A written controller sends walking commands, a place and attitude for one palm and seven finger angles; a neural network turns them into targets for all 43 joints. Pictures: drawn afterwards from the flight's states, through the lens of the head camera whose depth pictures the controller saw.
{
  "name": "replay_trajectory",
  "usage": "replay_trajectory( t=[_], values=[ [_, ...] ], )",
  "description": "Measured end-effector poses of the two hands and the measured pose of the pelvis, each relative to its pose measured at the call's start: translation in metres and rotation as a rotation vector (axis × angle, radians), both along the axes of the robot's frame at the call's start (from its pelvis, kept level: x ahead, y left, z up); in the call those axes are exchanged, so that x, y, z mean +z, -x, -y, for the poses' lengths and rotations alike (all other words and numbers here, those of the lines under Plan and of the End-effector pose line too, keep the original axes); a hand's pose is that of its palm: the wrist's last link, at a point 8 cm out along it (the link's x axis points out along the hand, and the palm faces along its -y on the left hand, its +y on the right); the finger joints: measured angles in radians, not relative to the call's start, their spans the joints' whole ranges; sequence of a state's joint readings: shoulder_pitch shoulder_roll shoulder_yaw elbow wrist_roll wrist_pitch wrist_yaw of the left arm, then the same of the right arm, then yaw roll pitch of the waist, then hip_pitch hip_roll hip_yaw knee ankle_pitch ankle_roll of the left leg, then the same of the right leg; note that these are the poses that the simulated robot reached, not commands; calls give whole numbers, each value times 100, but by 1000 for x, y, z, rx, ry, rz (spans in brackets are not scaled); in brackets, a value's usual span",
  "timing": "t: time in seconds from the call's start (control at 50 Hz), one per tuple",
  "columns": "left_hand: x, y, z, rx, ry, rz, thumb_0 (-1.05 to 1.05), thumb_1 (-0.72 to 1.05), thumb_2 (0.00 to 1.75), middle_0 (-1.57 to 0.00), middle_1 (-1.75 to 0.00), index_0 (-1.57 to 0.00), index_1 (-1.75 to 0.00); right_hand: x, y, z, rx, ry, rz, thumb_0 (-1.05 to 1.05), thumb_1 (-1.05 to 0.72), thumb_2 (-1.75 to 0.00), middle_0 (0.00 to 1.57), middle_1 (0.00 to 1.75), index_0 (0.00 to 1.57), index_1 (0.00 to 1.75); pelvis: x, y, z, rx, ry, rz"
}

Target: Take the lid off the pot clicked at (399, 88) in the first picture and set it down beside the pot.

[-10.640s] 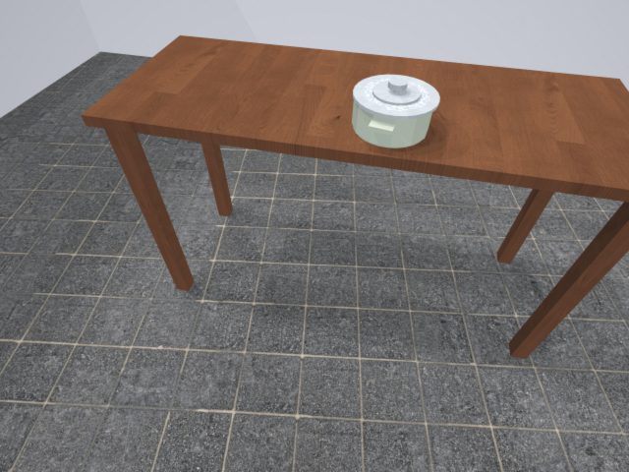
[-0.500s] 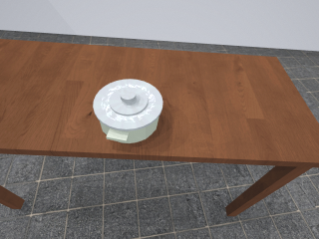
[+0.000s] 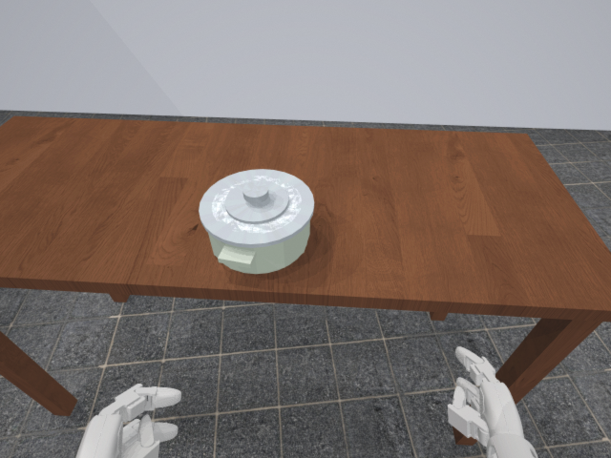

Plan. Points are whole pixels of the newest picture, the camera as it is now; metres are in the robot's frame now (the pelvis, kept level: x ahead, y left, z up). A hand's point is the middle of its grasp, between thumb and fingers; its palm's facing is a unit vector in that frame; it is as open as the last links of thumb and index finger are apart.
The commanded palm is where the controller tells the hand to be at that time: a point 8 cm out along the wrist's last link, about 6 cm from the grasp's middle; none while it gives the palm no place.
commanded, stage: lift the closed hand beside the body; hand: left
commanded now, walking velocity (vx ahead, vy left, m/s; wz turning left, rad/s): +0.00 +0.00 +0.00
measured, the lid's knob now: (255, 192) +0.48 +0.13 +0.10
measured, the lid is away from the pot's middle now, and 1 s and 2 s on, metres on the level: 0.00 0.00 0.00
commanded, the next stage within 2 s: raise the hand higher, near the body in 0.22 s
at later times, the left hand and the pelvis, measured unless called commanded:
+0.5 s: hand (107, 430) +0.14 +0.23 +0.05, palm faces +0.26 -0.88 -0.41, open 3.1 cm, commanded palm +0.09 +0.26 +0.09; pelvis +0.00 -0.01 +0.00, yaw +0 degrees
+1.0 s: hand (99, 372) +0.17 +0.23 +0.12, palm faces +0.30 -0.86 -0.41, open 3.1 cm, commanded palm +0.12 +0.27 +0.15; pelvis +0.01 +0.00 +0.00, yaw -1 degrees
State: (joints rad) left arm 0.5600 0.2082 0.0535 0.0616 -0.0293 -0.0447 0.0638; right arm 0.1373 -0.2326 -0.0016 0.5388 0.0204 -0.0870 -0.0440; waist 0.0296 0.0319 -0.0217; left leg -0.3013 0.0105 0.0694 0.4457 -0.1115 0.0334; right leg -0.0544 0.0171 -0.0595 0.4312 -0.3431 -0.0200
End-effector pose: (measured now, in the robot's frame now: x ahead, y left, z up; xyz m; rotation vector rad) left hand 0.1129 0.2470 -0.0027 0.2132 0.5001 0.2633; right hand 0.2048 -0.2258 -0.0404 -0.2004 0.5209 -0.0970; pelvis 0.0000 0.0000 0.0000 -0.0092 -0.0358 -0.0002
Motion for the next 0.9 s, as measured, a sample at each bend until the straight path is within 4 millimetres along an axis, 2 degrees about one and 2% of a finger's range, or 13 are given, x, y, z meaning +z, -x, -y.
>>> replay_trajectory(
  t=[0.1, 0.22, 0.36, 0.46, 0.54, 0.68, 0.8, 0.9],
  values=[
    [17, 18, -6, 39, -30, 59, 1, 90, 89, -93, -109, -92, -109, 7, -1, 6, 23, 40, 16, 1, -91, -90, 20, 30, 20, 30, 1, 7, 7, 13, 8, 23],
    [38, 24, -9, 42, -75, 110, 1, 90, 89, -115, -133, -114, -133, -8, 16, 5, 19, 29, -46, 1, -91, -90, 20, 30, 20, 30, 2, 9, 11, 16, 9, 43],
    [63, 20, -15, 17, -146, 153, 1, 89, 89, -126, -145, -125, -146, -31, 39, 1, -13, -15, -137, 1, -91, -90, 20, 30, 20, 30, 3, 4, 11, 5, 4, 50],
    [75, 13, -21, 8, -188, 172, 1, 89, 89, -129, -148, -128, -148, -39, 44, 1, -31, -27, -169, 1, -91, -90, 20, 30, 20, 30, 4, 0, 9, -3, 1, 48],
    [86, 6, -22, -5, -208, 201, 1, 89, 89, -130, -149, -129, -149, -37, 38, 3, -38, -26, -160, 1, -91, -90, 20, 30, 20, 30, 4, -4, 6, -8, -3, 44],
    [101, -4, -20, -30, -222, 261, 1, 89, 89, -130, -149, -129, -150, -25, 17, 3, -40, -19, -98, 1, -91, -90, 20, 30, 20, 30, 4, -10, 3, -13, -6, 39],
    [115, -11, -22, -31, -237, 322, 1, 89, 89, -130, -150, -129, -150, -15, 0, -3, -14, -15, -53, 1, -91, -90, 20, 30, 20, 30, 3, -12, 2, -11, -6, 37],
    [127, -17, -22, -34, -251, 376, 1, 89, 89, -130, -150, -130, -150, -13, -6, -10, 7, -22, -41, 1, -91, -90, 20, 30, 20, 30, 3, -13, 1, -10, -6, 35]
  ],
)
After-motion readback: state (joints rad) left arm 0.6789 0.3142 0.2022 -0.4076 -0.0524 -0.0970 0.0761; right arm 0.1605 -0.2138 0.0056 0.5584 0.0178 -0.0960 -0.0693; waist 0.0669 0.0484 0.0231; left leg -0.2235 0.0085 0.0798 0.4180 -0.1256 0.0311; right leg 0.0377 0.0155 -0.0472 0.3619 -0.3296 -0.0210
